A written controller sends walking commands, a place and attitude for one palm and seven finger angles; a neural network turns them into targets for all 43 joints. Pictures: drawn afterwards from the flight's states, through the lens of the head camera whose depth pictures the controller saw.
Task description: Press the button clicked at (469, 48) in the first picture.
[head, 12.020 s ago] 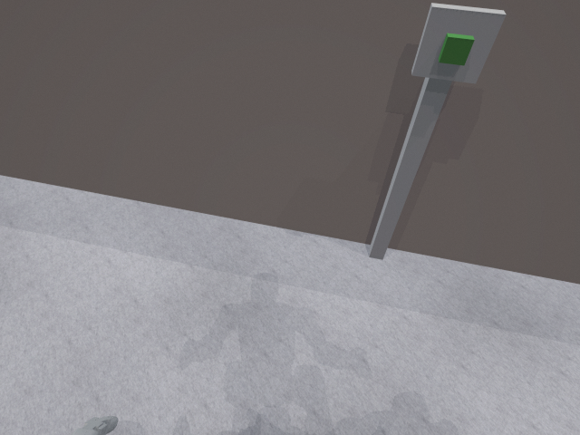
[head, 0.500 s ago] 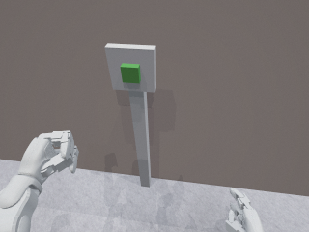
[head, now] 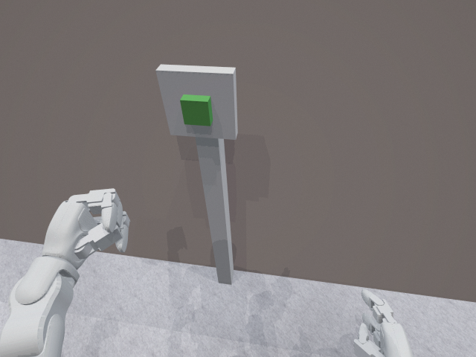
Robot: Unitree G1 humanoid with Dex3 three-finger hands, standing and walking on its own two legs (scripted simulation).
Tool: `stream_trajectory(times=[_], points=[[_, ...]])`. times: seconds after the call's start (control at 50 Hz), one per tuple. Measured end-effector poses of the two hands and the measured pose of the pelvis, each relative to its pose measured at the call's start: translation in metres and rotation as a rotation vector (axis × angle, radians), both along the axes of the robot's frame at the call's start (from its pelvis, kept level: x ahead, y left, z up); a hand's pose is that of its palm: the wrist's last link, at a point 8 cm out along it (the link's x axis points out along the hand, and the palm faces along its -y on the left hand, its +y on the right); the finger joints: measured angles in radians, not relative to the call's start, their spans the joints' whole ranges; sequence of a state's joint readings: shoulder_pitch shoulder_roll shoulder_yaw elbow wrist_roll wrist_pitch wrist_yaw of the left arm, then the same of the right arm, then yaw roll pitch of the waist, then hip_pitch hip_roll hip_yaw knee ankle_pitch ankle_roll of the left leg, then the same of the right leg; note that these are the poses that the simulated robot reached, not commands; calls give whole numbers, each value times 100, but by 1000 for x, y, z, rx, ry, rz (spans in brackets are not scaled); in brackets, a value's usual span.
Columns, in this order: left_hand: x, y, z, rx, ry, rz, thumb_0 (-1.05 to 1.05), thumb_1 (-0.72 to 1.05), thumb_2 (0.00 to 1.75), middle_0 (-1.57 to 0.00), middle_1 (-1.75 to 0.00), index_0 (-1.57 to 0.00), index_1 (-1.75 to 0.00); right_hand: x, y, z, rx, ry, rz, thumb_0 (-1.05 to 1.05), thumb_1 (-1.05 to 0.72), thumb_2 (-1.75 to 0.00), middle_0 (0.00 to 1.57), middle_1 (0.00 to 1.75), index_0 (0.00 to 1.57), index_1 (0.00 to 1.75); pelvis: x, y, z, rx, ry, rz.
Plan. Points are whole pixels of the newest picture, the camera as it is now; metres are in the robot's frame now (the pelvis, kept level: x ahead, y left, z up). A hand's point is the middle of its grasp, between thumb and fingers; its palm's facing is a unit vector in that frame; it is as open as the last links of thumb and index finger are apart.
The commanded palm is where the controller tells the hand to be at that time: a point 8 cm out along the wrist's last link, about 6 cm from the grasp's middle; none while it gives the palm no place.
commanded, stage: aim a knuckle at the button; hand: left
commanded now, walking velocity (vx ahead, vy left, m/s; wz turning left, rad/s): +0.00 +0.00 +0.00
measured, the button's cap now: (197, 109) +0.57 +0.15 +0.15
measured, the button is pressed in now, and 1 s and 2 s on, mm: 0 0 0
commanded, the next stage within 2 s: press the button with the knuckle in 1.72 s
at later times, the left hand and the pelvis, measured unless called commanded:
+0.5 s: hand (161, 190) +0.35 +0.17 +0.12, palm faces -0.08 -1.00 -0.02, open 3.1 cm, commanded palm +0.34 +0.22 +0.13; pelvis +0.01 +0.01 +0.00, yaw -2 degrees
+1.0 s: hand (204, 157) +0.44 +0.12 +0.12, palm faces -0.09 -1.00 -0.01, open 3.1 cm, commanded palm +0.44 +0.18 +0.12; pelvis +0.00 +0.02 -0.01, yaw -2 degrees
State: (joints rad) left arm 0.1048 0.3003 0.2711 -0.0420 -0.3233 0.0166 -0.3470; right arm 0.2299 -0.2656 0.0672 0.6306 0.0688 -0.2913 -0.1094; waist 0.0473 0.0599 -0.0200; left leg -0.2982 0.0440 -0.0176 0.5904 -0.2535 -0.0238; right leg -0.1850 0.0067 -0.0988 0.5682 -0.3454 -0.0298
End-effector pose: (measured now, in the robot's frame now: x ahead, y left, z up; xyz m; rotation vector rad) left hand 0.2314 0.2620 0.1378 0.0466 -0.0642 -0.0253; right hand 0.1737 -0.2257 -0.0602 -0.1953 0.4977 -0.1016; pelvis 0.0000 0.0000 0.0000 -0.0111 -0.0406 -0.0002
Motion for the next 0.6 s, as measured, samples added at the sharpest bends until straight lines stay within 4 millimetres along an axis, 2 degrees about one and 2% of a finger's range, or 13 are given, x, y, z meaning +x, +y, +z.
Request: stream_trajectory(times=[0.16,0.24,0.4,0.5,0.6], points=[[45,-25,-4,-2,14,-71,2,90,90,-130,-150,-131,-150,-5,-1,-5,3,38,-39,1,-90,-90,20,30,21,30,5,4,0,8,23,-15],[64,-28,-3,-15,9,-63,2,89,90,-130,-150,-131,-150,-10,-1,-8,9,68,-59,1,-90,-90,20,30,21,30,10,6,0,14,33,-27],[85,-19,-12,-22,46,-20,2,90,90,-130,-150,-130,-150,-15,-3,-14,6,133,-84,1,-90,-90,20,30,21,30,15,10,0,12,46,-34],[98,-34,-13,-26,35,-57,2,90,90,-130,-150,-130,-150,-17,-1,-18,-5,166,-86,1,-90,-90,20,30,21,30,14,15,-1,9,54,-28],[122,-49,-14,-33,39,-73,2,90,90,-130,-150,-131,-150,-22,2,-22,-3,205,-93,1,-90,-90,20,30,21,30,11,17,-2,9,66,-29]])
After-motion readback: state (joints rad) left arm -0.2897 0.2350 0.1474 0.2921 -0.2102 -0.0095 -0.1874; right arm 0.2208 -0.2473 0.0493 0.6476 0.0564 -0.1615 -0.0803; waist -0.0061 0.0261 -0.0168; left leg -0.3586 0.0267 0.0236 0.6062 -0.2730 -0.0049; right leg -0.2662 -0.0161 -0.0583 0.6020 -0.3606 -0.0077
